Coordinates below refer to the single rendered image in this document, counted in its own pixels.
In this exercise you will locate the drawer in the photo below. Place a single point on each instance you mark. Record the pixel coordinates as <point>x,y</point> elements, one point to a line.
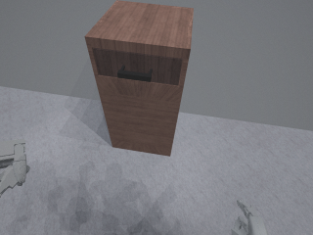
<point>166,70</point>

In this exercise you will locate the right robot hand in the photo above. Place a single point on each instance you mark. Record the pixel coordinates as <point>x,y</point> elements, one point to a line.
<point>254,225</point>

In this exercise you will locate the left robot hand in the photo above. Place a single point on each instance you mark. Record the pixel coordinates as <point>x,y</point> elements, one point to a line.
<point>13,159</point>

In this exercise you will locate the cabinet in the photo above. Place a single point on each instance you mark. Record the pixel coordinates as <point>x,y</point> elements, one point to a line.
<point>140,115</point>

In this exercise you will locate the handle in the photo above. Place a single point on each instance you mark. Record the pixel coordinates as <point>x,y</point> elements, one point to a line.
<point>134,75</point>

